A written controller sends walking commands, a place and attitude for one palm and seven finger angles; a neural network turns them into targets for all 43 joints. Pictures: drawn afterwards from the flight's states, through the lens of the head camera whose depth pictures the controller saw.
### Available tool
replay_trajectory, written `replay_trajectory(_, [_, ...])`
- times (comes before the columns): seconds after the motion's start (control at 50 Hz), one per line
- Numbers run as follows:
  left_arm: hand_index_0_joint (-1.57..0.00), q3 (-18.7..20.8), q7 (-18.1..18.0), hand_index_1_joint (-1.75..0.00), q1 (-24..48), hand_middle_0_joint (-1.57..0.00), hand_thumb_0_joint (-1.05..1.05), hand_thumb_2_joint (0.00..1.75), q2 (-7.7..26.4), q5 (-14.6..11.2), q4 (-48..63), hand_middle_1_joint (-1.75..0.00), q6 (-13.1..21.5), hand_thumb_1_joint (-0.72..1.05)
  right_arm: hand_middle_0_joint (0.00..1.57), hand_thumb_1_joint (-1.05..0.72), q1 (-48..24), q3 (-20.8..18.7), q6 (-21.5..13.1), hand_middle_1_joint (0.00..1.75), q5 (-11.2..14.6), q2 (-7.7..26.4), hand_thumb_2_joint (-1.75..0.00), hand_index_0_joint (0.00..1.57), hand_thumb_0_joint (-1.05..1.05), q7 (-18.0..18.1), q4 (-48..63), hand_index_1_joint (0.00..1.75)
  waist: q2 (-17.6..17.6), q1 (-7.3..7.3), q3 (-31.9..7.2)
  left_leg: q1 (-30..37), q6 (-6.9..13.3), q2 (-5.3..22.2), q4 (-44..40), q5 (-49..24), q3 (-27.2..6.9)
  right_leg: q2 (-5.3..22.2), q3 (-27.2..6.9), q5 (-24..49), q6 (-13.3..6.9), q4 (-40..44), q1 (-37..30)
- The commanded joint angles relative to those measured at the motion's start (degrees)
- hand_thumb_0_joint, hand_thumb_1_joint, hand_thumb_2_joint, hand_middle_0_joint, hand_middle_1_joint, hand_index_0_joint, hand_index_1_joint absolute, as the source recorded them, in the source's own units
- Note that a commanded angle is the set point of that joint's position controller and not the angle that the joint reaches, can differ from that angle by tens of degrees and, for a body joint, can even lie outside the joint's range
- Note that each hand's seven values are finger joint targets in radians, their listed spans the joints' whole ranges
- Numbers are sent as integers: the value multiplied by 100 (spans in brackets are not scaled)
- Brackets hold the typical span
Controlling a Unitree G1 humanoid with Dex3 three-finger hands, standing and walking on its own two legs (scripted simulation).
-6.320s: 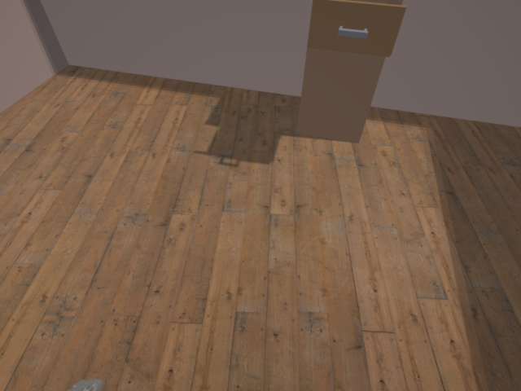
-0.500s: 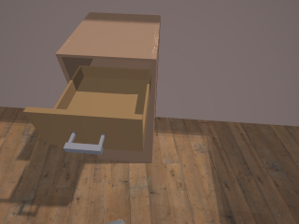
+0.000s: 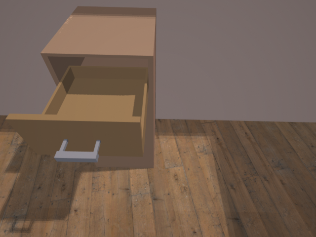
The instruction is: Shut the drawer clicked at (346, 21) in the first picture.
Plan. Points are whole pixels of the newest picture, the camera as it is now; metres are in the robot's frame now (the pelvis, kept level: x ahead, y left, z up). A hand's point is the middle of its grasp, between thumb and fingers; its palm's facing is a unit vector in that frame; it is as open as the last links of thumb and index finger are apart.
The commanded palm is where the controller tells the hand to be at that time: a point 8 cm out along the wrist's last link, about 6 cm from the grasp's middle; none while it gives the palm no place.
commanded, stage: come to a stop and stand still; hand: left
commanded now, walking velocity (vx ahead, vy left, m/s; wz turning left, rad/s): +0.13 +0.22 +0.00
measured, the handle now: (79, 149) +0.34 +0.25 +0.00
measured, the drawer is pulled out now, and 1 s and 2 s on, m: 0.29 0.29 0.29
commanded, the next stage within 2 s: look again from close up in 0.88 s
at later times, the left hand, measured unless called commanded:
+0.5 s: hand out of the picture -0.02 +0.21 -0.18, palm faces +0.04 -0.97 -0.25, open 7.4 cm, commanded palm none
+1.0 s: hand out of the picture +0.02 +0.22 -0.16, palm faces -0.01 -0.96 -0.27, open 7.4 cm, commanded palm none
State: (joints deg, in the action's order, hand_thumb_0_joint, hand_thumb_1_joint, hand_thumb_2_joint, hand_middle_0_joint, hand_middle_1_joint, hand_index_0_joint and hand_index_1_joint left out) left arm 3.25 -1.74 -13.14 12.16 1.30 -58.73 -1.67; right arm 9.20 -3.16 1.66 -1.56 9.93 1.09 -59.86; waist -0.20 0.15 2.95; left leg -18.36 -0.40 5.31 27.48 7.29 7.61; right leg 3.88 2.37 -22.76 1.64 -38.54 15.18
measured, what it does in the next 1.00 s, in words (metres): steps on the spot: right foot, then left foot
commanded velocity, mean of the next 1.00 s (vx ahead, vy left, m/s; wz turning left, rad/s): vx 0.02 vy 0.05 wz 0.00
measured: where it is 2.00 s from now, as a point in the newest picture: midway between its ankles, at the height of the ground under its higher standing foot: outside the picture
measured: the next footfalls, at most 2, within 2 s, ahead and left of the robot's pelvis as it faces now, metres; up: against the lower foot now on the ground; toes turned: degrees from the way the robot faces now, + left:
right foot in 0.02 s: +0.07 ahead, -0.10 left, +0.00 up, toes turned -4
left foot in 0.42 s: +0.03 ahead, +0.12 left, +0.00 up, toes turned +6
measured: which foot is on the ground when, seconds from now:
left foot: down 0.00-0.02, up 0.04-0.40, down 0.42-1.00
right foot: up 0.00-0.00, down 0.02-1.00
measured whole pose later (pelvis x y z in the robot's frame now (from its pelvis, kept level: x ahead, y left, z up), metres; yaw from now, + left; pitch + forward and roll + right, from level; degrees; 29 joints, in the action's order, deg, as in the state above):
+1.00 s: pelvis -0.03 +0.02 +0.00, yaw -1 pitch -2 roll +1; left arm -0.2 -2.1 -14.6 11.2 1.1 -56.3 -0.8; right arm 13.3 -1.0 0.6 -1.2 11.6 0.6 -57.0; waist 1.0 0.1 2.3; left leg -10.4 1.3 -0.2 30.4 17.7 5.1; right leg 5.8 -0.1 -14.7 3.9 -31.6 14.5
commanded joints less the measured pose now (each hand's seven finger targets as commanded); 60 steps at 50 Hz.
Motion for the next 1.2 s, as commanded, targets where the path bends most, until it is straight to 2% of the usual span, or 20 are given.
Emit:
replay_trajectory(0.0, [-20, -11, -24, -30, -828, -20, 0, 90, 734, 56, -51, -30, 172, 90, 20, -90, 151, -18, 5, 30, 128, 117, -90, 20, 0, -94, 305, 30, -1200, -131, 253, -632, -200, -204, 461, 1917, -252, 1397, -1787, -1401, -541, 3150, -5])
replay_trajectory(0.02, [-20, 38, -21, -30, -458, -20, 0, 90, 1036, 30, 160, -30, 146, 90, 20, -90, 31, -45, 47, 30, 82, 331, -90, 20, 0, -139, 388, 30, -1133, -185, 348, -322, -159, -160, 984, 1893, -411, 1783, -2188, -2112, -784, 3528, 808])
replay_trajectory(0.04, [-20, 91, -39, -30, -246, -20, 0, 90, 1089, 23, 232, -30, 189, 90, 20, -90, -73, -69, 98, 30, 52, 404, -90, 20, 0, -145, 406, 30, -1673, -226, 626, -547, -122, -179, 1442, 1708, -621, 1683, -2440, -1980, -807, 3649, 1000])
replay_trajectory(0.08, [-20, 41, -47, -30, 12, -20, 0, 90, 809, 21, 250, -30, 213, 90, 20, -90, 359, -97, 65, 30, 34, 501, -90, 20, 0, -159, 197, 30, -1223, -25, 646, -553, -87, -179, 1827, 1313, -694, 1428, -1735, -750, -777, 3205, 644])
replay_trajectory(0.12, [-20, 59, -26, -30, -37, -20, 0, 90, 775, 11, 271, -30, 227, 90, 20, -90, 670, -87, 36, 30, 43, 460, -90, 20, 0, -174, 94, 30, -958, -27, 410, -561, -147, -266, 2025, 1106, -579, 1220, -1129, 212, -685, 2827, 180])
replay_trajectory(0.18, [-20, 105, -51, -30, -411, -20, 0, 90, 744, 14, 177, -30, 230, 90, 20, -90, 597, -78, 23, 30, 48, 472, -90, 20, 0, -152, 193, 30, -882, -220, 227, -727, -210, -278, 2021, 1215, -566, 1342, -1102, 1026, -807, 2581, -371])
replay_trajectory(0.24, [-20, 156, -82, -30, -647, -20, 0, 90, 799, 40, 79, -30, 221, 90, 20, -90, 474, -54, 5, 30, 70, 431, -90, 20, 0, -108, 323, 30, -984, -347, 30, -680, -209, -270, 1529, 1616, -580, 1531, -1307, 1767, -1030, 2326, -760])
replay_trajectory(0.28, [-20, 175, -82, -30, -684, -20, 0, 90, 826, 47, 37, -30, 203, 90, 20, -90, 500, -29, -29, 30, 95, 372, -90, 20, 0, -84, 333, 30, -1039, -367, -191, -375, -190, -353, 1018, 1663, -508, 1468, -1255, 2323, -1049, 2121, -920])
replay_trajectory(0.34, [-20, 144, -83, -30, -322, -20, 0, 90, 732, -22, -12, -30, 167, 90, 20, -90, 1115, 18, -111, 30, 109, 286, -90, 20, 0, -25, 59, 30, -1035, -22, -452, 952, -147, -431, -486, 603, -364, 1070, -895, 2004, -690, 1705, -361])
replay_trajectory(0.36, [-20, -66, -86, -30, -46, -20, 0, 90, 1389, -30, 385, -30, 313, 90, 20, -90, 762, -7, -63, 30, -71, 1052, -90, 20, 0, -108, 650, 30, 69, 192, 634, 1055, 84, -403, -425, 824, -877, 424, -551, 98, -469, 1446, 601])
replay_trajectory(0.38, [-20, 24, -113, -30, -310, -20, 0, 90, 818, -28, 537, -30, 284, 90, 20, -90, 1189, -154, -229, 30, -94, 1014, -90, 20, 0, -71, 805, 30, 1515, 231, -728, 905, 191, 259, -567, 851, -1166, 249, 17, -90, -300, 506, 429])
replay_trajectory(0.4, [-20, -71, -117, -30, -437, -20, 0, 90, 553, -55, 619, -30, 288, 90, 20, -90, 890, -110, -189, 30, -53, 951, -90, 20, 0, 16, 952, 30, 1379, 61, -1027, 455, 343, 407, -447, 902, -1430, -11, 138, 225, -247, 393, 9])
replay_trajectory(0.42, [-20, -119, -114, -30, -548, -20, 0, 90, 467, -20, 543, -30, 245, 90, 20, -90, 575, -83, -175, 30, -22, 890, -90, 20, 0, 14, 1076, 30, 1047, -38, -895, 62, 329, 290, -345, 1273, -1408, -26, 99, 249, -248, 568, -90])
replay_trajectory(0.48, [-20, -171, -92, -30, -542, -20, 0, 90, 541, 20, 511, -30, 196, 90, 20, -90, 569, -17, -216, 30, 11, 826, -90, 20, 0, -7, 1101, 30, 265, -30, -228, -286, 246, 79, -246, 854, -1181, 86, -51, 720, -228, 676, -16])
replay_trajectory(0.54, [-20, -184, -99, -30, -615, -20, 0, 90, 542, -6, 492, -30, 185, 90, 20, -90, 719, -12, -290, 30, 52, 909, -90, 20, 0, 49, 1007, 30, 696, -16, -356, 365, 246, 185, -118, -1229, -1133, 20, 100, 1483, -153, 472, 59])
replay_trajectory(0.56, [-20, -220, -106, -30, -627, -20, 0, 90, 517, 3, 525, -30, 177, 90, 20, -90, 783, 4, -297, 30, 54, 951, -90, 20, 0, 56, 971, 30, 646, -11, -417, 574, 266, 245, -19, -1968, -1103, -24, 98, 1563, -144, 430, 11])
replay_trajectory(0.58, [-20, -205, -111, -30, -637, -20, 0, 90, 524, -21, 519, -30, 171, 90, 20, -90, 769, 2, -290, 30, 58, 935, -90, 20, 0, 67, 938, 30, 580, -22, -347, 607, 263, 247, -19, -2060, -1077, -6, 92, 1536, -129, 473, 10])
replay_trajectory(0.74, [-20, -166, -95, -30, -495, -20, 0, 90, 633, -23, 570, -30, 121, 90, 20, -90, 484, 23, -241, 30, 41, 898, -90, 20, 0, 37, 860, 30, 214, -49, 23, 394, 233, 106, -325, -864, -971, 107, -103, 1652, -106, 748, -109])
replay_trajectory(0.9, [-20, -169, -80, -30, -407, -20, 0, 90, 638, -27, 551, -30, 151, 90, 20, -90, 484, 51, -248, 30, 53, 834, -90, 20, 0, 3, 628, 30, 112, -34, -156, 565, 214, 46, -422, -535, -877, 190, -233, 1767, -120, 941, -247])
replay_trajectory(1.18, [-20, -190, -58, -30, -405, -20, 0, 90, 564, -49, 153, -30, 224, 90, 20, -90, 870, 129, -181, 30, 81, 604, -90, 20, 0, -35, 37, 30, -58, 49, 113, 534, 92, -55, -646, 816, -753, 284, -576, 669, -233, 1686, 73])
